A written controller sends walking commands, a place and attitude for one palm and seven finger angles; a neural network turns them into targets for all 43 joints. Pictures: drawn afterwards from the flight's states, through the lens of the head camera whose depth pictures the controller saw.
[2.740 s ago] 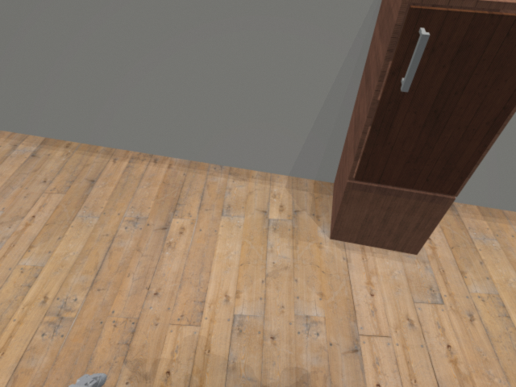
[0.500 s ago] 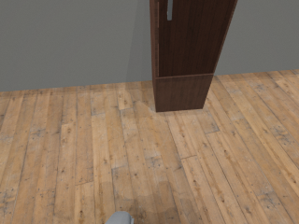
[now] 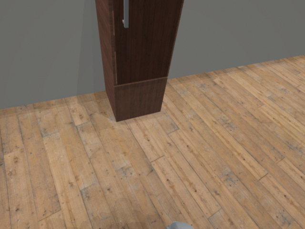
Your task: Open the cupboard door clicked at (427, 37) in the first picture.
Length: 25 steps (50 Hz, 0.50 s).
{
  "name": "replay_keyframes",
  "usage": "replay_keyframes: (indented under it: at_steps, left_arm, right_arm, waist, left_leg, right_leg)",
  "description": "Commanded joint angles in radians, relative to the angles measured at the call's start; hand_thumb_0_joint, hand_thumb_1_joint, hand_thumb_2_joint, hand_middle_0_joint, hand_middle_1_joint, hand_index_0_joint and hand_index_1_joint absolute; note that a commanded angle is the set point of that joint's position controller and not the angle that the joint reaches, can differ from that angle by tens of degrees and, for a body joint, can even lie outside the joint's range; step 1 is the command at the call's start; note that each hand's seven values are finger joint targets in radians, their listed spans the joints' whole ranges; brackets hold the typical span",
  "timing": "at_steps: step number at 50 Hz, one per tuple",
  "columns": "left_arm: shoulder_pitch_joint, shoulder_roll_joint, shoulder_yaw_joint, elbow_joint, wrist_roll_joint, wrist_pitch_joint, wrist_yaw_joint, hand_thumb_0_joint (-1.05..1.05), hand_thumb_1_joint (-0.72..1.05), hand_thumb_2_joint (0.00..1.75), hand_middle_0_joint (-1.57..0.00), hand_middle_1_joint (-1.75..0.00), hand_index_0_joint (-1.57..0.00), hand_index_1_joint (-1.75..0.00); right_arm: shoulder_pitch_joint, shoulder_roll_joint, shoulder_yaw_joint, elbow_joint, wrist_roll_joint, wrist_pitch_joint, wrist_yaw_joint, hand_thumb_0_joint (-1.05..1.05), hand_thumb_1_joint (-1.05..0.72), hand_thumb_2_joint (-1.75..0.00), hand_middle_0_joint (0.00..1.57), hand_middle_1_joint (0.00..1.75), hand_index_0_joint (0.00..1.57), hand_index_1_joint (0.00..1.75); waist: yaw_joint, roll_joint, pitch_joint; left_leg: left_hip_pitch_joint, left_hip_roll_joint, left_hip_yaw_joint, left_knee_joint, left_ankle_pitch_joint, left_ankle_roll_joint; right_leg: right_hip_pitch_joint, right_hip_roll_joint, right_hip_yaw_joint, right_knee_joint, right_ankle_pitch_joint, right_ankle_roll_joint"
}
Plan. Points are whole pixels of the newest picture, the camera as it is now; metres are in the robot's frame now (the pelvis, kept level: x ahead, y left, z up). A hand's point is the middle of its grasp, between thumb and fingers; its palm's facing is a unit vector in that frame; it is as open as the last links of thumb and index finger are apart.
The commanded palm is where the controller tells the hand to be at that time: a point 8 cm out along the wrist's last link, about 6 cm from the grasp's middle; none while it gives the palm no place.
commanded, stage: walk to a spot facing it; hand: left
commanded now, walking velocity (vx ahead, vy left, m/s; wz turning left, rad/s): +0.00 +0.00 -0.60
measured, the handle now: (124, 8) +0.98 +0.24 +0.12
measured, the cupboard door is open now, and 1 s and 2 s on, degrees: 0 0 0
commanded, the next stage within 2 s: turn to face it in 1.98 s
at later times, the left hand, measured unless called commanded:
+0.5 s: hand (115, 225) +0.16 +0.11 -0.16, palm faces -0.30 -0.92 -0.24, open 7.4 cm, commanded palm none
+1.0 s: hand (121, 185) +0.28 +0.12 -0.18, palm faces -0.51 -0.84 -0.15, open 7.4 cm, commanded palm none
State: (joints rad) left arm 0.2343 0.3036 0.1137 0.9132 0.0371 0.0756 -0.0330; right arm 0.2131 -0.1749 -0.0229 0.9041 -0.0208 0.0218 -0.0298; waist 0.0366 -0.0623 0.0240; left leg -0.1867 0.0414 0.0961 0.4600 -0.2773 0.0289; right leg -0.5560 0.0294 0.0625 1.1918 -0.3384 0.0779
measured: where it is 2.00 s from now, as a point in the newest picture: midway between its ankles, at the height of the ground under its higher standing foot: (190, 206)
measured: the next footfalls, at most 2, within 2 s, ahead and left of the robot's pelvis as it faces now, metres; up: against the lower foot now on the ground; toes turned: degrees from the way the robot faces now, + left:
right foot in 0.28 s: +0.00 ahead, -0.16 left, +0.00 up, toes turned -17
left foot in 0.72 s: +0.14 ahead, +0.06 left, +0.00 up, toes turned -20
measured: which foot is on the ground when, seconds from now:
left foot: down 0.00-0.28, up 0.30-0.70, down 0.72-1.00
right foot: up 0.00-0.26, down 0.28-0.72, up 0.74-1.00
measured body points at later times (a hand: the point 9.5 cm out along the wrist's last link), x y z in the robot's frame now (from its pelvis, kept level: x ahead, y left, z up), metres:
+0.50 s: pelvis +0.00 -0.05 -0.01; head +0.02 -0.06 +0.44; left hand +0.17 +0.16 -0.14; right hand -0.05 -0.31 -0.15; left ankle +0.03 +0.10 -0.67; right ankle -0.04 -0.14 -0.74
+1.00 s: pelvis +0.13 -0.03 +0.00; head +0.17 +0.00 +0.45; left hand +0.31 +0.16 -0.17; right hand -0.01 -0.21 -0.13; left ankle +0.11 +0.07 -0.74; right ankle +0.06 -0.17 -0.63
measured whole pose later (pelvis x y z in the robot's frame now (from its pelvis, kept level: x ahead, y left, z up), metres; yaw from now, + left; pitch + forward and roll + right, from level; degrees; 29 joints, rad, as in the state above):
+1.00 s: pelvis +0.13 -0.03 +0.00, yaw -36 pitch +0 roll -3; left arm 0.27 0.25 0.11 0.98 0.04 0.05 -0.04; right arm 0.40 -0.13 -0.02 1.00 -0.02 -0.05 -0.03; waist 0.02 -0.05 0.01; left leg -0.03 0.08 0.27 0.37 -0.34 0.02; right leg -0.64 -0.04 0.00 1.25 -0.16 0.03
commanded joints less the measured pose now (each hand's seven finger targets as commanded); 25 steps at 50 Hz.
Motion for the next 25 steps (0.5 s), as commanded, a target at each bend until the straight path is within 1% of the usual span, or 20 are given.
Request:
replay_keyframes:
  at_steps: [1, 3, 5, 7, 8, 9, 10, 11, 12, 13, 14, 15, 16, 17, 18, 19, 20, 21, 23, 25]
  left_arm:
    - [-0.075, 0.020, -0.010, -0.094, -0.014, -0.016, -0.006, 0.00, 0.90, 0.90, -0.20, -0.30, -0.20, -0.30]
    - [-0.116, 0.018, -0.014, -0.100, -0.014, -0.015, -0.007, 0.00, 0.90, 0.90, -0.20, -0.30, -0.20, -0.30]
    - [-0.125, 0.003, -0.019, -0.102, -0.016, -0.015, -0.008, 0.00, 0.90, 0.90, -0.20, -0.30, -0.20, -0.30]
    - [-0.128, -0.005, -0.024, -0.100, -0.017, -0.022, -0.009, 0.00, 0.90, 0.90, -0.20, -0.30, -0.20, -0.30]
    - [-0.136, -0.003, -0.026, -0.101, -0.016, -0.025, -0.007, 0.00, 0.90, 0.90, -0.20, -0.30, -0.20, -0.30]
    - [-0.125, -0.007, -0.025, -0.101, -0.018, -0.029, -0.007, 0.00, 0.90, 0.90, -0.20, -0.30, -0.20, -0.30]
    - [-0.113, -0.003, -0.024, -0.096, -0.018, -0.032, -0.006, 0.00, 0.90, 0.90, -0.20, -0.30, -0.20, -0.30]
    - [-0.094, 0.004, -0.022, -0.090, -0.018, -0.038, -0.004, 0.00, 0.90, 0.90, -0.20, -0.30, -0.20, -0.30]
    - [-0.057, 0.020, -0.016, -0.077, -0.017, -0.047, -0.001, 0.00, 0.90, 0.90, -0.20, -0.30, -0.20, -0.30]
    - [0.017, 0.091, -0.007, -0.058, -0.010, -0.063, 0.010, 0.00, 0.90, 0.90, -0.20, -0.30, -0.20, -0.30]
    - [0.091, 0.210, 0.017, -0.040, -0.005, -0.073, 0.031, 0.00, 0.90, 0.90, -0.20, -0.30, -0.20, -0.30]
    - [0.124, 0.218, 0.022, -0.030, -0.024, -0.062, 0.045, 0.00, 0.90, 0.90, -0.20, -0.30, -0.20, -0.30]
    - [0.090, 0.185, 0.015, -0.036, -0.022, -0.058, 0.050, 0.00, 0.90, 0.90, -0.20, -0.30, -0.20, -0.30]
    - [0.046, 0.166, 0.017, -0.046, -0.020, -0.061, 0.055, 0.00, 0.90, 0.90, -0.20, -0.30, -0.20, -0.30]
    - [-0.012, 0.131, 0.007, -0.061, -0.022, -0.057, 0.056, 0.00, 0.90, 0.90, -0.20, -0.30, -0.20, -0.30]
    - [-0.036, 0.104, -0.005, -0.069, -0.024, -0.059, 0.052, 0.00, 0.90, 0.90, -0.20, -0.30, -0.20, -0.30]
    - [-0.043, 0.100, -0.010, -0.071, -0.024, -0.064, 0.047, 0.00, 0.90, 0.90, -0.20, -0.30, -0.20, -0.30]
    - [-0.043, 0.104, -0.009, -0.070, -0.023, -0.068, 0.044, 0.00, 0.90, 0.90, -0.20, -0.30, -0.20, -0.30]
    - [-0.030, 0.111, -0.007, -0.062, -0.018, -0.075, 0.039, 0.00, 0.90, 0.90, -0.20, -0.30, -0.20, -0.30]
    - [-0.013, 0.122, -0.006, -0.057, -0.015, -0.081, 0.033, 0.00, 0.90, 0.90, -0.20, -0.30, -0.20, -0.30]
  right_arm:
    - [0.052, -0.201, -0.057, -0.057, 0.000, -0.040, -0.014, 0.00, -0.90, -0.90, 0.20, 0.30, 0.20, 0.30]
    - [0.089, -0.211, -0.063, -0.041, -0.001, -0.038, -0.012, 0.00, -0.90, -0.90, 0.20, 0.30, 0.20, 0.30]
    - [0.091, -0.226, -0.071, -0.029, -0.003, -0.037, -0.009, 0.00, -0.90, -0.90, 0.20, 0.30, 0.20, 0.30]
    - [0.088, -0.238, -0.078, -0.023, -0.005, -0.035, -0.005, 0.00, -0.90, -0.90, 0.20, 0.30, 0.20, 0.30]
    - [0.095, -0.244, -0.083, -0.017, -0.005, -0.033, -0.002, 0.00, -0.90, -0.90, 0.20, 0.30, 0.20, 0.30]
    - [0.086, -0.250, -0.086, -0.017, -0.007, -0.032, -0.001, 0.00, -0.90, -0.90, 0.20, 0.30, 0.20, 0.30]
    - [0.080, -0.250, -0.087, -0.014, -0.006, -0.031, 0.001, 0.00, -0.90, -0.90, 0.20, 0.30, 0.20, 0.30]
    - [0.079, -0.249, -0.088, -0.011, -0.004, -0.030, 0.003, 0.00, -0.90, -0.90, 0.20, 0.30, 0.20, 0.30]
    - [0.084, -0.243, -0.086, -0.009, -0.001, -0.028, 0.006, 0.00, -0.90, -0.90, 0.20, 0.30, 0.20, 0.30]
    - [0.106, -0.215, -0.080, -0.015, 0.009, -0.025, 0.015, 0.00, -0.90, -0.90, 0.20, 0.30, 0.20, 0.30]
    - [0.067, -0.120, -0.051, -0.063, 0.008, -0.021, 0.019, 0.00, -0.90, -0.90, 0.20, 0.30, 0.20, 0.30]
    - [-0.004, -0.144, -0.049, -0.088, 0.007, -0.007, 0.005, 0.00, -0.90, -0.90, 0.20, 0.30, 0.20, 0.30]
    - [-0.017, -0.138, -0.051, -0.092, 0.008, -0.003, 0.002, 0.00, -0.90, -0.90, 0.20, 0.30, 0.20, 0.30]
    - [-0.021, -0.137, -0.051, -0.082, 0.006, -0.002, 0.001, 0.00, -0.90, -0.90, 0.20, 0.30, 0.20, 0.30]
    - [-0.028, -0.161, -0.056, -0.064, 0.006, 0.000, 0.003, 0.00, -0.90, -0.90, 0.20, 0.30, 0.20, 0.30]
    - [-0.018, -0.161, -0.058, -0.052, 0.001, 0.004, 0.007, 0.00, -0.90, -0.90, 0.20, 0.30, 0.20, 0.30]
    - [0.003, -0.153, -0.057, -0.041, -0.004, 0.007, 0.012, 0.00, -0.90, -0.90, 0.20, 0.30, 0.20, 0.30]
    - [0.016, -0.150, -0.056, -0.035, -0.008, 0.008, 0.016, 0.00, -0.90, -0.90, 0.20, 0.30, 0.20, 0.30]
    - [0.005, -0.149, -0.060, -0.039, -0.011, 0.005, 0.025, 0.00, -0.90, -0.90, 0.20, 0.30, 0.20, 0.30]
    - [-0.029, -0.157, -0.060, -0.054, -0.012, -0.003, 0.032, 0.00, -0.90, -0.90, 0.20, 0.30, 0.20, 0.30]
  waist:
    - [-0.058, 0.215, 0.014]
    - [-0.079, 0.216, 0.012]
    - [-0.081, 0.250, -0.001]
    - [-0.084, 0.267, -0.027]
    - [-0.092, 0.278, -0.032]
    - [-0.082, 0.296, -0.046]
    - [-0.076, 0.292, -0.047]
    - [-0.063, 0.277, -0.060]
    - [-0.040, 0.230, -0.086]
    - [-0.005, 0.080, -0.152]
    - [0.031, -0.248, -0.152]
    - [0.056, -0.197, -0.158]
    - [0.033, -0.117, -0.114]
    - [0.018, -0.214, -0.110]
    - [0.003, -0.156, -0.076]
    - [-0.015, -0.102, -0.060]
    - [-0.029, -0.065, -0.065]
    - [-0.033, -0.058, -0.071]
    - [-0.026, -0.042, -0.048]
    - [-0.013, -0.066, -0.012]
  left_leg:
    - [0.124, 0.258, -0.149, -0.146, 0.317, 0.124]
    - [0.147, 0.281, -0.139, -0.133, 0.388, 0.132]
    - [0.141, 0.300, -0.096, -0.114, 0.422, 0.131]
    - [0.138, 0.303, -0.052, -0.074, 0.480, 0.120]
    - [0.129, 0.307, -0.048, -0.054, 0.499, 0.114]
    - [0.131, 0.312, -0.034, -0.034, 0.507, 0.105]
    - [0.119, 0.313, -0.012, -0.012, 0.506, 0.089]
    - [0.090, 0.307, 0.015, 0.030, 0.481, 0.062]
    - [0.042, 0.287, 0.056, 0.121, 0.435, 0.018]
    - [-0.106, 0.260, 0.099, 0.306, 0.307, -0.045]
    - [-0.410, 0.104, 0.123, 0.550, -0.299, -0.107]
    - [-0.434, 0.084, -0.025, 0.675, -0.368, -0.098]
    - [-0.464, 0.104, -0.078, 0.709, -0.302, -0.092]
    - [-0.477, 0.109, -0.082, 0.711, -0.268, -0.098]
    - [-0.455, 0.116, -0.089, 0.718, -0.201, -0.106]
    - [-0.410, 0.114, -0.079, 0.701, -0.150, -0.114]
    - [-0.389, 0.100, -0.064, 0.676, -0.123, -0.121]
    - [-0.383, 0.092, -0.054, 0.658, -0.104, -0.126]
    - [-0.377, 0.086, -0.047, 0.620, -0.084, -0.127]
    - [-0.389, 0.081, -0.043, 0.569, -0.078, -0.125]
  right_leg:
    - [-0.093, -0.056, -0.044, -0.094, -0.037, 0.016]
    - [-0.064, -0.070, -0.069, -0.178, -0.069, 0.014]
    - [-0.005, -0.082, -0.095, -0.263, -0.086, 0.007]
    - [0.071, -0.068, -0.131, -0.363, -0.096, -0.008]
    - [0.103, -0.060, -0.142, -0.399, -0.101, -0.016]
    - [0.126, -0.056, -0.146, -0.440, -0.095, -0.026]
    - [0.162, -0.050, -0.154, -0.488, -0.071, -0.037]
    - [0.229, -0.045, -0.159, -0.570, -0.013, -0.047]
    - [0.340, -0.043, -0.165, -0.696, 0.101, -0.059]
    - [0.558, -0.147, -0.039, -0.803, 0.265, -0.102]
    - [0.687, -0.408, 0.325, -0.829, 0.634, -0.194]
    - [0.618, -0.454, 0.341, -0.807, 0.797, -0.275]
    - [0.602, -0.404, 0.244, -0.794, 0.764, -0.283]
    - [0.572, -0.355, 0.261, -0.806, 0.701, -0.269]
    - [0.527, -0.312, 0.220, -0.801, 0.652, -0.260]
    - [0.469, -0.281, 0.176, -0.821, 0.572, -0.244]
    - [0.450, -0.258, 0.167, -0.836, 0.495, -0.235]
    - [0.446, -0.248, 0.172, -0.856, 0.395, -0.234]
    - [0.409, -0.240, 0.206, -0.904, 0.161, -0.240]
    - [0.375, -0.237, 0.255, -0.949, -0.039, -0.251]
